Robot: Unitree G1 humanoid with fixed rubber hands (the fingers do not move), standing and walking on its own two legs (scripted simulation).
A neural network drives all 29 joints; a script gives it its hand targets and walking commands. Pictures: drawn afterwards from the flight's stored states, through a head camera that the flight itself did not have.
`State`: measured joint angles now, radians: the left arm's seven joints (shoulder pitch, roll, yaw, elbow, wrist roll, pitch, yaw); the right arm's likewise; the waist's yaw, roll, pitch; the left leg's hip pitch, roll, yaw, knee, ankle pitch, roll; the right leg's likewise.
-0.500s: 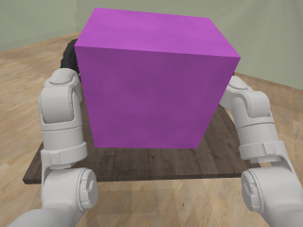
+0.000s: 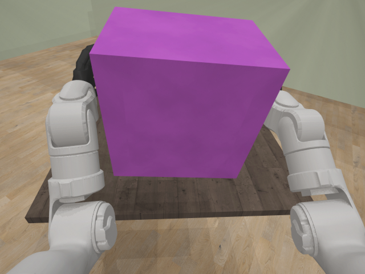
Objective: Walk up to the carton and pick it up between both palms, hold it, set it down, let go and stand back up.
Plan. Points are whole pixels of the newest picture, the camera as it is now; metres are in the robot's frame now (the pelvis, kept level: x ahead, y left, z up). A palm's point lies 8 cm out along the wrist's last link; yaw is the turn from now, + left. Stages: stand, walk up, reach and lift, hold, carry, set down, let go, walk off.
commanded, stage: hold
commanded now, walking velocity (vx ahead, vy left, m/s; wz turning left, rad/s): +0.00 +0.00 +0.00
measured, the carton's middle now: (181, 100) +0.37 +0.01 +0.26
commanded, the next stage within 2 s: none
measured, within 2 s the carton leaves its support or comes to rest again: neither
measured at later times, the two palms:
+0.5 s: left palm (83, 88) +0.35 +0.18 +0.29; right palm (268, 97) +0.36 -0.17 +0.27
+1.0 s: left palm (83, 88) +0.35 +0.18 +0.29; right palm (269, 98) +0.36 -0.17 +0.27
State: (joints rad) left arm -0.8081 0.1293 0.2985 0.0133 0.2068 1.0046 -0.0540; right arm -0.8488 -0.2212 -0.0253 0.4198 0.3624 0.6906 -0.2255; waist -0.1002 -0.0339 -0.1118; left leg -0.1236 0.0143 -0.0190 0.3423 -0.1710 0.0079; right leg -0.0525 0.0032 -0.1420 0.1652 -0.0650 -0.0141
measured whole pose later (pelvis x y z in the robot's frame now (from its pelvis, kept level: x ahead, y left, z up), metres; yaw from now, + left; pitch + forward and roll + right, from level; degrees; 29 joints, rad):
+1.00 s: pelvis +0.00 +0.00 +0.00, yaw +0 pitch -3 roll -2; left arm -0.81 0.12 0.31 0.00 0.21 1.00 -0.05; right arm -0.85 -0.22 -0.03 0.42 0.36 0.69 -0.22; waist -0.10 -0.03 -0.10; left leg -0.12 0.01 -0.02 0.34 -0.17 0.01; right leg -0.04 0.00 -0.14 0.16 -0.06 -0.01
